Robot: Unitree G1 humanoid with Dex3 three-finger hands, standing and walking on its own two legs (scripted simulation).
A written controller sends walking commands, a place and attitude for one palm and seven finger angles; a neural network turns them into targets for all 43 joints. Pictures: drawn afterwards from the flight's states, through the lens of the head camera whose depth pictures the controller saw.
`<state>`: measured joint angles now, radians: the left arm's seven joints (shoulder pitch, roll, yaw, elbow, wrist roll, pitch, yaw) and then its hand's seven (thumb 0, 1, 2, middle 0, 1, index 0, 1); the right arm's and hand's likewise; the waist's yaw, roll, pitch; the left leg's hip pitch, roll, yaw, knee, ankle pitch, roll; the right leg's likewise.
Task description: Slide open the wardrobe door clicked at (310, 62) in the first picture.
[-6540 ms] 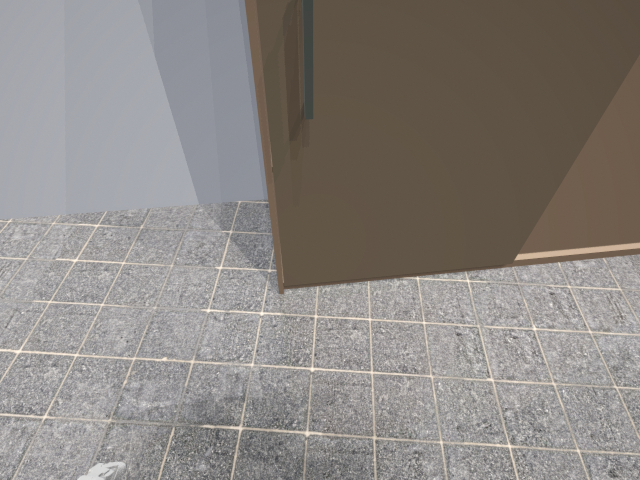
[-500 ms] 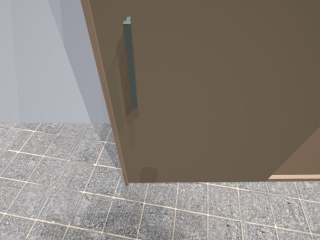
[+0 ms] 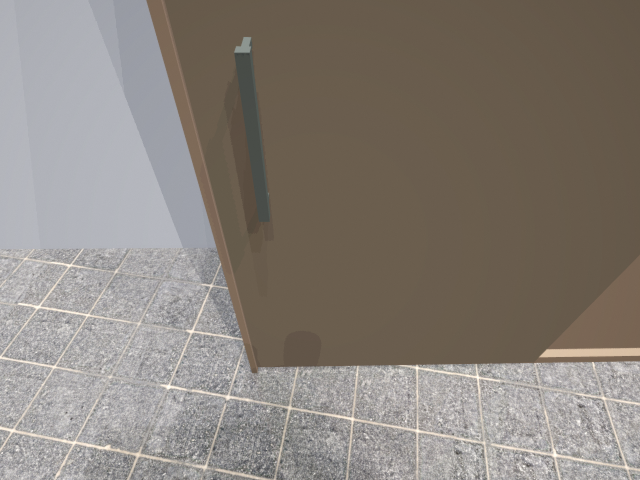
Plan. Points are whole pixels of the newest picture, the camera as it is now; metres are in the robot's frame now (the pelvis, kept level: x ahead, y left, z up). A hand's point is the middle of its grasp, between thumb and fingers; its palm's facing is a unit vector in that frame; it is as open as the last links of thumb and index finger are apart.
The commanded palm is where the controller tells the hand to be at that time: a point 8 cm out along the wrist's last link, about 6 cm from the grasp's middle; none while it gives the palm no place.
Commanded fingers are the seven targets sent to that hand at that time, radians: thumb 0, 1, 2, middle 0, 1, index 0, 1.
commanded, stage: look again from close up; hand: left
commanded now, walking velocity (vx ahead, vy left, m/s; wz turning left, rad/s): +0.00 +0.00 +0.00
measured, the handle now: (256, 141) +0.55 +0.13 +0.14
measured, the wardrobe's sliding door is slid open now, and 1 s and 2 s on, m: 0.00 0.00 0.00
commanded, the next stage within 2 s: raise the hand with hooked fingers in 1.42 s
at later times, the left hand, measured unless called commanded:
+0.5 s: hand out of the picture +0.07 +0.23 -0.16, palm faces -0.02 -0.95 -0.31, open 7.4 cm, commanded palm none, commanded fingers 0.00 0.90 0.90 -0.20 -0.30 -0.20 -0.30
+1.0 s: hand out of the picture +0.06 +0.23 -0.16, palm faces -0.02 -0.95 -0.32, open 7.4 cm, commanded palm none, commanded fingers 0.00 0.90 0.90 -0.20 -0.30 -0.20 -0.30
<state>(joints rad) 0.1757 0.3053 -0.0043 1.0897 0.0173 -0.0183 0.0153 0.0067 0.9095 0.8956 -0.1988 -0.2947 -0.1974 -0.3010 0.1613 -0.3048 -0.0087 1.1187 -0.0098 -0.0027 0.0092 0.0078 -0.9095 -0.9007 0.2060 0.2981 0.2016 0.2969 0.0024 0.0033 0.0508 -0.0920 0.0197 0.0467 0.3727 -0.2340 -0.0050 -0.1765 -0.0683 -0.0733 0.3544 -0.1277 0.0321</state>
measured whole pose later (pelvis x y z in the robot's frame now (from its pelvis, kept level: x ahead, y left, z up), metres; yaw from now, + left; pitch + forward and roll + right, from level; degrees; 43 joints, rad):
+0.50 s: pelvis +0.01 -0.01 +0.00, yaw +0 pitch -3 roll +0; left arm 0.16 0.30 0.00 1.10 0.02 -0.02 0.01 0.01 0.91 0.90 -0.20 -0.29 -0.20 -0.30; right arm 0.16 -0.30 0.00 1.12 -0.01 -0.01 0.01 0.01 -0.91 -0.90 0.21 0.30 0.20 0.30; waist 0.00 0.00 0.04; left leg -0.07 0.03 0.05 0.35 -0.23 -0.01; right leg -0.16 -0.06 -0.07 0.33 -0.13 0.02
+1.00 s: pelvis +0.01 -0.01 +0.00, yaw +0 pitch -2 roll +0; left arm 0.17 0.31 0.00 1.11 0.02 -0.02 0.01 0.01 0.91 0.90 -0.20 -0.29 -0.20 -0.30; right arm 0.16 -0.31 0.00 1.13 -0.01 -0.01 0.01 0.01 -0.91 -0.90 0.21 0.30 0.20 0.30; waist 0.00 0.00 0.04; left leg -0.07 0.03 0.05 0.33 -0.23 -0.02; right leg -0.16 -0.05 -0.07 0.33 -0.13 0.02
